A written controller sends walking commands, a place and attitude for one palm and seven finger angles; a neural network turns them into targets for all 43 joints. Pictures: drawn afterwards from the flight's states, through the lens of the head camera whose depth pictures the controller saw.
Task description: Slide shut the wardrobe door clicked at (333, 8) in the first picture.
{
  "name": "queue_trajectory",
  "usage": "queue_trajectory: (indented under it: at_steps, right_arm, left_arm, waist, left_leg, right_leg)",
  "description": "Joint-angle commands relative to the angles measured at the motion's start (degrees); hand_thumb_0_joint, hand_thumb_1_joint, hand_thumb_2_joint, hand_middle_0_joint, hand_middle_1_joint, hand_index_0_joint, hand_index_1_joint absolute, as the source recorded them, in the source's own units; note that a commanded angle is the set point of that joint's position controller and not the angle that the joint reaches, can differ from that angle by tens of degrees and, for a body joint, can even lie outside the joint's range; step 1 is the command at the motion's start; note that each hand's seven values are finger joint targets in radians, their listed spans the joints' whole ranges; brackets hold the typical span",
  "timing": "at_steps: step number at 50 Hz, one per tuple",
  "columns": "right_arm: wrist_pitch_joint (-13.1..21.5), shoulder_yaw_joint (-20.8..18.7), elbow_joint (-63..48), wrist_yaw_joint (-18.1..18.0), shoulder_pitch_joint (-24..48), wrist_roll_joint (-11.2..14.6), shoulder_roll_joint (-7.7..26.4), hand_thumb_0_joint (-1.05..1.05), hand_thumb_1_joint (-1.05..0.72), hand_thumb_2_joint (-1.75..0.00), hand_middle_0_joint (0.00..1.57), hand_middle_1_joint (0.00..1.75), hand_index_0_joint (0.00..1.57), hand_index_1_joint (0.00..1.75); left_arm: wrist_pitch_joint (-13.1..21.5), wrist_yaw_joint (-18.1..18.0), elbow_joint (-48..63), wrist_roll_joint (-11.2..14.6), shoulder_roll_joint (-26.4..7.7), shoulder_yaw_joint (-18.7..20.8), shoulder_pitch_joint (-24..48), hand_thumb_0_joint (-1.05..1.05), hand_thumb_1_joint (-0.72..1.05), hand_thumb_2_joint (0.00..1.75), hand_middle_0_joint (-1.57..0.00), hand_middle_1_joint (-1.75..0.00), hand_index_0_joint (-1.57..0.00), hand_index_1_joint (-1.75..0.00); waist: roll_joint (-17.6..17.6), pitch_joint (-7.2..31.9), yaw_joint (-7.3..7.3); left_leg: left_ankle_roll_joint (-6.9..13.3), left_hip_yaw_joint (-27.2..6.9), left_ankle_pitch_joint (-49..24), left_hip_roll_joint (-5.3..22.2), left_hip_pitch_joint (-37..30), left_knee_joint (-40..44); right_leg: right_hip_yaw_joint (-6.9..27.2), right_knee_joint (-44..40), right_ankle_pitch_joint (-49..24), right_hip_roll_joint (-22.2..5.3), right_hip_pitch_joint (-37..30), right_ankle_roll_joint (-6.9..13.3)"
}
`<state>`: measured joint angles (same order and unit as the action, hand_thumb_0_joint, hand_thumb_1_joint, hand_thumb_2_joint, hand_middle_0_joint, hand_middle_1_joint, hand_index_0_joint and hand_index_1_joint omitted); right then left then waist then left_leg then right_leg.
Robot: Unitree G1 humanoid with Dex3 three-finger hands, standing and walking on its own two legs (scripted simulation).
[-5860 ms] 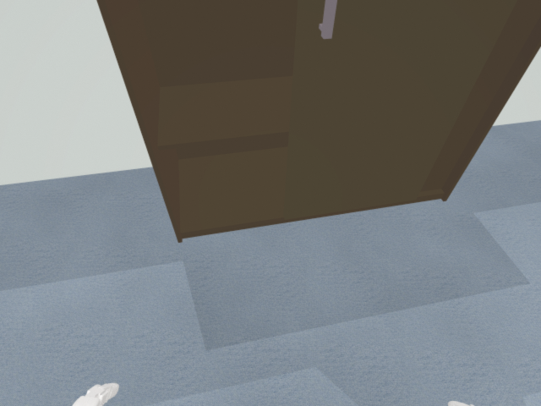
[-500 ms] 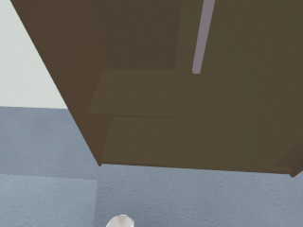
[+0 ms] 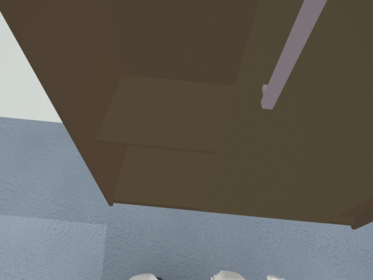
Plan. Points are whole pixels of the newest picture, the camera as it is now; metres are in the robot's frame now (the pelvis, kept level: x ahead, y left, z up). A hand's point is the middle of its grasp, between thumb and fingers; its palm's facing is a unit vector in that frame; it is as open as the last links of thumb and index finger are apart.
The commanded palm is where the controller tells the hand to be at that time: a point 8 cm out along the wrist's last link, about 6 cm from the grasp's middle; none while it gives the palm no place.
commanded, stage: come to a stop and stand still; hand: right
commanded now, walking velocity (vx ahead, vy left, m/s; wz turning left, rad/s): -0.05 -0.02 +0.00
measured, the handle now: (290, 41) +0.49 -0.14 +0.27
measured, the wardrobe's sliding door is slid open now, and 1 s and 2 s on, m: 0.48 0.48 0.48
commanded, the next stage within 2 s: look again from close up in 1.58 s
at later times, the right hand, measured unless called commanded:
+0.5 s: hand out of the picture -0.07 -0.25 -0.17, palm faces +0.04 +0.98 -0.20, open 7.4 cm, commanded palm none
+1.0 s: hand out of the picture -0.09 -0.19 -0.17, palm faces +0.02 +0.99 -0.17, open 7.4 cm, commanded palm none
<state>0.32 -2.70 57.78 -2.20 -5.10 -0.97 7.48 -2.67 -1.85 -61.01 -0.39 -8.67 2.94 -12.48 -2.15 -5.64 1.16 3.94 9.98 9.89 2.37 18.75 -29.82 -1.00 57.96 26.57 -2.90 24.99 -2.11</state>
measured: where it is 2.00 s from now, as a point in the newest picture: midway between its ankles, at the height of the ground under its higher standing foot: outside the picture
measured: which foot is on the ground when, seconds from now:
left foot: down 0.00-0.20, up 0.22-0.54, down 0.56-1.00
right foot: up 0.00-0.16, down 0.18-1.00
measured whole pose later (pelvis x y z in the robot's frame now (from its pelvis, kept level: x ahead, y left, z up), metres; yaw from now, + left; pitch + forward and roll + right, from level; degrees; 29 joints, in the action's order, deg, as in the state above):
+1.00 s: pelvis -0.07 -0.03 +0.01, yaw +1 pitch -2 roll -1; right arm 0.2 0.1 65.9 -2.1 -17.8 0.1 6.1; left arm -0.7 -1.6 -67.8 -0.5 -6.8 -0.4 -20.7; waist -0.3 -1.1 1.4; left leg 2.3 2.2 15.8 -1.1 7.0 -24.6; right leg -4.2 22.3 8.5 -0.8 12.0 0.3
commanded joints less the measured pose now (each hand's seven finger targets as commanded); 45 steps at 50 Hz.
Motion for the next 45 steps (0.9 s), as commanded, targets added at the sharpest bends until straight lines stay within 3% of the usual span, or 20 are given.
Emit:
queue_trajectory:
  at_steps: [1,6,7,8,9,10,11,12,14,16,17,22,25,26,27,28,29,32,40,45]
  right_arm:
    - [-0.66,-2.49,-3.28,-0.60,-3.01,-0.88,10.99,0.00,-0.90,-0.90,0.20,0.30,0.20,0.30]
    - [-1.24,-2.80,-3.14,-0.15,-3.76,-1.21,12.33,0.00,-0.90,-0.90,0.20,0.30,0.20,0.30]
    - [-1.32,-2.64,-2.71,-0.10,-4.23,-0.95,12.06,0.00,-0.90,-0.90,0.20,0.30,0.20,0.30]
    - [-1.65,-2.43,-2.53,0.00,-4.09,-0.50,11.62,0.00,-0.90,-0.90,0.20,0.30,0.20,0.30]
    - [-2.01,-1.77,-2.96,0.25,-5.50,0.04,8.86,0.00,-0.90,-0.90,0.20,0.30,0.20,0.30]
    - [-2.24,-1.07,-3.48,0.49,-5.74,0.38,6.16,0.00,-0.90,-0.90,0.20,0.30,0.20,0.30]
    - [-2.46,-1.22,-2.94,0.44,-4.70,0.09,7.28,0.00,-0.90,-0.90,0.20,0.30,0.20,0.30]
    - [-3.07,-1.48,-1.72,0.43,-6.37,-0.34,8.16,0.00,-0.90,-0.90,0.20,0.30,0.20,0.30]
    - [-2.90,-1.71,0.50,0.74,-9.36,-0.49,8.20,0.00,-0.90,-0.90,0.20,0.30,0.20,0.30]
    - [-2.39,-1.29,2.23,0.67,-11.79,-0.31,7.95,0.00,-0.90,-0.90,0.20,0.30,0.20,0.30]
    - [-2.16,-1.03,2.68,0.75,-12.19,-0.20,8.01,0.00,-0.90,-0.90,0.20,0.30,0.20,0.30]
    - [-1.65,0.59,2.96,0.43,-9.81,0.13,6.45,0.00,-0.90,-0.90,0.20,0.30,0.20,0.30]
    - [-1.21,1.03,5.72,0.07,-14.32,0.33,5.42,0.00,-0.90,-0.90,0.20,0.30,0.20,0.30]
    - [-0.85,1.14,6.79,-0.10,-16.01,0.28,5.64,0.00,-0.90,-0.90,0.20,0.30,0.20,0.30]
    - [-0.47,1.22,7.16,-0.37,-15.93,0.26,6.88,0.00,-0.90,-0.90,0.20,0.30,0.20,0.30]
    - [-0.13,1.49,7.25,-0.39,-15.34,0.34,7.14,0.00,-0.90,-0.90,0.20,0.30,0.20,0.30]
    - [0.10,1.75,7.38,-0.33,-15.31,0.47,7.15,0.00,-0.90,-0.90,0.20,0.30,0.20,0.30]
    - [0.66,2.15,7.91,-0.43,-14.36,0.54,5.97,0.00,-0.90,-0.90,0.20,0.30,0.20,0.30]
    - [0.27,2.05,7.40,-0.57,-15.31,0.68,5.30,0.00,-0.90,-0.90,0.20,0.30,0.20,0.30]
    - [0.26,1.92,7.17,-0.51,-16.22,0.79,4.87,0.00,-0.90,-0.90,0.20,0.30,0.20,0.30]
  left_arm:
    - [-0.78,0.88,1.86,-0.38,-2.15,1.03,-7.45,0.00,0.90,0.90,-0.20,-0.30,-0.20,-0.30]
    - [0.82,1.23,3.44,-0.34,-3.37,0.57,-6.46,0.00,0.90,0.90,-0.20,-0.30,-0.20,-0.30]
    - [1.14,1.22,3.13,-0.33,-3.39,0.33,-7.38,0.00,0.90,0.90,-0.20,-0.30,-0.20,-0.30]
    - [1.55,1.23,2.60,-0.31,-4.10,0.31,-9.33,0.00,0.90,0.90,-0.20,-0.30,-0.20,-0.30]
    - [2.12,1.14,3.11,-0.70,-7.30,0.66,-8.90,0.00,0.90,0.90,-0.20,-0.30,-0.20,-0.30]
    - [2.19,0.90,5.46,-1.29,-11.32,1.10,-5.84,0.00,0.90,0.90,-0.20,-0.30,-0.20,-0.30]
    - [1.93,0.55,7.05,-1.53,-11.65,0.59,-0.82,0.00,0.90,0.90,-0.20,-0.30,-0.20,-0.30]
    - [2.39,-0.30,7.01,-1.46,-9.86,0.25,2.58,0.00,0.90,0.90,-0.20,-0.30,-0.20,-0.30]
    - [2.57,-0.82,6.61,-1.15,-8.76,-0.47,2.87,0.00,0.90,0.90,-0.20,-0.30,-0.20,-0.30]
    - [2.83,-0.82,5.81,-0.59,-8.43,-0.67,1.62,0.00,0.90,0.90,-0.20,-0.30,-0.20,-0.30]
    - [2.92,-0.84,5.28,-0.24,-7.95,-0.84,0.87,0.00,0.90,0.90,-0.20,-0.30,-0.20,-0.30]
    - [2.82,-0.85,1.82,-0.39,-8.18,-0.44,-4.51,0.00,0.90,0.90,-0.20,-0.30,-0.20,-0.30]
    - [2.94,-0.62,0.42,-0.12,-7.89,-0.64,-5.06,0.00,0.90,0.90,-0.20,-0.30,-0.20,-0.30]
    - [3.08,-0.57,0.20,0.17,-7.13,-0.87,-4.86,0.00,0.90,0.90,-0.20,-0.30,-0.20,-0.30]
    - [3.12,-0.31,0.01,0.56,-5.77,-1.19,-4.63,0.00,0.90,0.90,-0.20,-0.30,-0.20,-0.30]
    - [3.15,-0.14,-0.14,0.65,-4.77,-1.57,-4.13,0.00,0.90,0.90,-0.20,-0.30,-0.20,-0.30]
    - [3.31,0.03,-0.43,0.51,-4.46,-1.71,-4.37,0.00,0.90,0.90,-0.20,-0.30,-0.20,-0.30]
    - [3.07,0.08,-2.16,0.08,-5.00,-1.77,-5.75,0.00,0.90,0.90,-0.20,-0.30,-0.20,-0.30]
    - [2.44,0.21,-4.67,-0.20,-3.68,-2.36,-8.12,0.00,0.90,0.90,-0.20,-0.30,-0.20,-0.30]
    - [2.37,0.01,-5.06,-0.31,-2.62,-2.45,-9.74,0.00,0.90,0.90,-0.20,-0.30,-0.20,-0.30]
  waist:
    - [11.20,8.50,-0.80]
    - [12.38,10.02,-0.98]
    - [11.26,10.47,-0.79]
    - [8.33,9.94,0.49]
    - [-3.78,8.18,0.07]
    - [-16.56,4.09,-0.53]
    - [-13.36,1.52,-1.31]
    - [-13.68,0.84,-2.91]
    - [-8.73,1.86,-3.81]
    - [-5.95,4.57,-3.48]
    - [-3.49,5.06,-3.20]
    - [-5.25,5.54,0.06]
    - [-3.76,6.71,-1.24]
    - [-1.61,6.64,-1.75]
    - [0.91,5.45,-1.26]
    - [2.76,3.59,-0.86]
    - [1.36,3.80,-0.41]
    - [10.38,3.43,-0.01]
    - [3.50,-3.11,-0.39]
    - [1.91,-2.45,-0.44]
  left_leg:
    - [7.17,-12.10,-19.27,15.58,-2.90,11.56]
    - [5.39,-14.10,-3.52,13.88,-4.69,11.10]
    - [3.97,-13.70,-0.95,12.66,-3.48,9.75]
    - [1.70,-12.81,4.58,11.62,0.53,6.82]
    - [-1.23,-9.28,10.82,6.42,5.61,-0.35]
    - [-4.33,-4.85,16.78,0.33,7.73,-8.12]
    - [-3.81,-9.75,17.48,0.13,3.90,-14.94]
    - [-3.74,-12.68,15.61,0.45,2.96,-19.81]
    - [-3.99,-13.25,11.80,-1.43,5.18,-25.66]
    - [-4.99,-12.61,10.58,-1.52,6.49,-26.44]
    - [-5.29,-12.15,10.33,-1.11,6.44,-24.98]
    - [-5.57,-9.87,15.93,0.16,1.59,-7.50]
    - [-4.88,-9.36,7.48,0.10,-6.13,5.03]
    - [-4.54,-10.21,1.30,0.80,-9.75,10.32]
    - [-3.58,-13.46,-2.09,3.14,-12.51,11.88]
    - [-2.35,-15.13,-3.15,5.20,-10.12,11.86]
    - [-1.73,-15.08,-2.60,6.16,-8.03,11.82]
    - [-2.12,-14.34,-2.80,4.75,-6.32,12.30]
    - [-1.98,-15.02,10.95,3.75,-1.15,14.52]
    - [-1.60,-15.56,11.52,3.40,-1.30,14.48]
  right_leg:
    - [-0.21,-1.78,-1.47,0.42,-3.79,-0.77]
    - [-1.72,-18.52,-4.18,1.12,-8.83,0.12]
    - [-2.23,-24.84,-8.01,1.49,-12.89,0.33]
    - [-1.54,-32.64,-12.28,0.85,-17.87,0.66]
    - [7.81,-40.22,-10.40,-5.82,-18.03,2.62]
    - [19.64,-47.85,-12.37,-16.09,-9.48,6.11]
    - [20.11,-49.87,-11.47,-17.54,-1.12,9.41]
    - [15.29,-50.05,-15.10,-14.62,-0.20,8.96]
    - [8.73,-45.89,-22.25,-10.15,-6.41,7.95]
    - [5.85,-44.48,-25.26,-8.46,-13.44,8.37]
    - [5.48,-44.36,-26.19,-8.64,-15.43,8.97]
    - [9.54,-43.37,-30.17,-10.71,-22.09,11.45]
    - [9.11,-41.62,-29.03,-9.07,-20.39,9.49]
    - [7.91,-40.39,-26.02,-7.48,-17.93,7.62]
    - [6.68,-39.73,-22.63,-5.46,-13.85,5.74]
    - [4.66,-39.90,-20.12,-3.50,-14.10,4.08]
    - [4.30,-40.61,-18.87,-2.60,-16.07,3.49]
    - [3.15,-38.88,-21.58,-2.97,-18.65,3.61]
    - [2.97,-40.94,-12.68,-2.24,-15.43,2.97]
    - [2.89,-40.23,-12.41,-2.17,-14.63,2.92]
